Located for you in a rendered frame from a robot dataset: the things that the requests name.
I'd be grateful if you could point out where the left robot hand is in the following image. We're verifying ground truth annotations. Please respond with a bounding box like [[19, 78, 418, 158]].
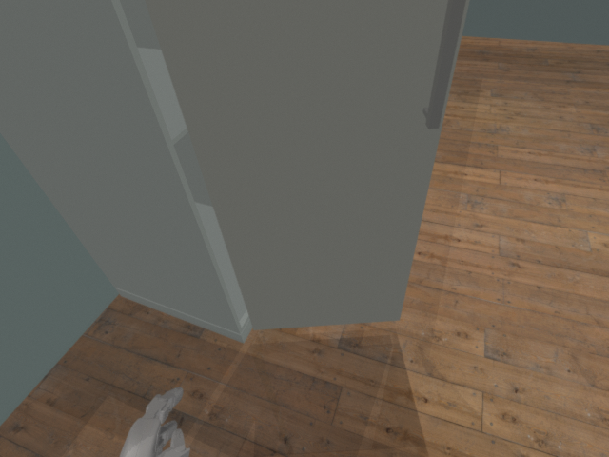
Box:
[[120, 387, 190, 457]]

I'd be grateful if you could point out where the fridge door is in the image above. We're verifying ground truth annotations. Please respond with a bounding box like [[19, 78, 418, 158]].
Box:
[[145, 0, 470, 330]]

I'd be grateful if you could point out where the handle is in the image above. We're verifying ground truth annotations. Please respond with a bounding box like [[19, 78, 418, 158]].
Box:
[[423, 0, 466, 129]]

